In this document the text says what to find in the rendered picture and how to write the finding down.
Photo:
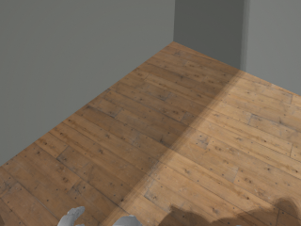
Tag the robot left hand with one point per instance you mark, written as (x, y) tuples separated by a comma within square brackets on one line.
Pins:
[(72, 216)]

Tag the left robot thigh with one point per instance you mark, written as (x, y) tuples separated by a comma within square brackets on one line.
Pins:
[(127, 221)]

